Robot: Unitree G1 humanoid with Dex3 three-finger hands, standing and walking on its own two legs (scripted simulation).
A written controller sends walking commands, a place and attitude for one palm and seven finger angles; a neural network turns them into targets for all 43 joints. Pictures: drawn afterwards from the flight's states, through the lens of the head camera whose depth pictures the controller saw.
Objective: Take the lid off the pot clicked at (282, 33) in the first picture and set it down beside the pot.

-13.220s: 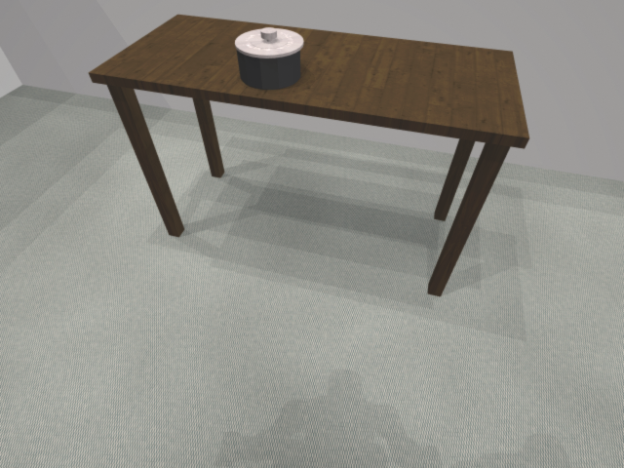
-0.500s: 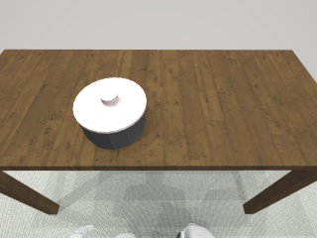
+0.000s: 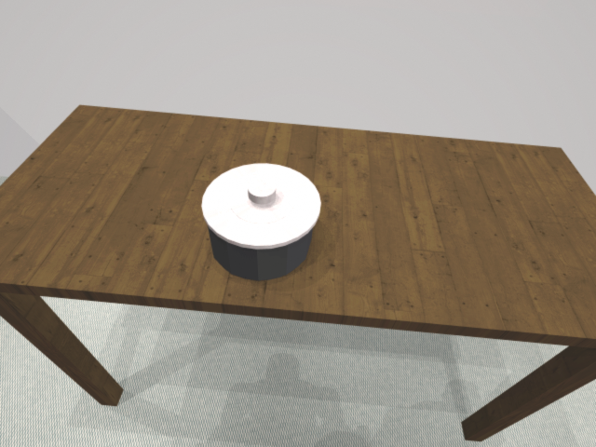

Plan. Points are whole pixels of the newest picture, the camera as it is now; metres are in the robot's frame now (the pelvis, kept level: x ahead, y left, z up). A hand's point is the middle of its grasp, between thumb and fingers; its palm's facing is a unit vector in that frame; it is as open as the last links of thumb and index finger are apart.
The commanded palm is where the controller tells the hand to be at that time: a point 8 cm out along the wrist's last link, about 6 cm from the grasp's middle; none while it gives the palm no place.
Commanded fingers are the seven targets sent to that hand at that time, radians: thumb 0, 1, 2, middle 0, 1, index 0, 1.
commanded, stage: come to a stop and stand still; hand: left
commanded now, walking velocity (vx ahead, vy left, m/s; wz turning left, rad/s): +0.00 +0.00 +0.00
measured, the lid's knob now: (261, 191) +0.46 +0.11 +0.09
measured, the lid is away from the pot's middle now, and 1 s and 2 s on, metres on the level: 0.00 0.00 0.00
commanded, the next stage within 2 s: look again from close up in 0.74 s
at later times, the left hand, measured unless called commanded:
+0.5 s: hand out of the picture -0.10 +0.15 -0.17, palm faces +0.07 -0.98 -0.17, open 7.4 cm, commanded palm none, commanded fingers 0.00 0.90 0.90 -0.20 -0.30 -0.20 -0.30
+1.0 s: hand out of the picture -0.05 +0.17 -0.19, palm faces -0.02 -0.99 -0.15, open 7.3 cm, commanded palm none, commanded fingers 0.00 0.90 0.90 -0.20 -0.30 -0.20 -0.30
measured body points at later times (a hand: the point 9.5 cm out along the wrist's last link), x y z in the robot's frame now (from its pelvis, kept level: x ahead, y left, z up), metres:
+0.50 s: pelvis -0.05 +0.00 +0.00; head -0.06 -0.01 +0.45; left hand -0.10 +0.20 -0.16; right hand -0.09 -0.22 -0.16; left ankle +0.05 +0.05 -0.73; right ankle -0.08 -0.13 -0.73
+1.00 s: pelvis -0.05 +0.02 -0.01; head -0.03 +0.04 +0.44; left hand -0.05 +0.23 -0.18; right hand -0.09 -0.18 -0.16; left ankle -0.01 +0.07 -0.74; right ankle -0.08 -0.13 -0.74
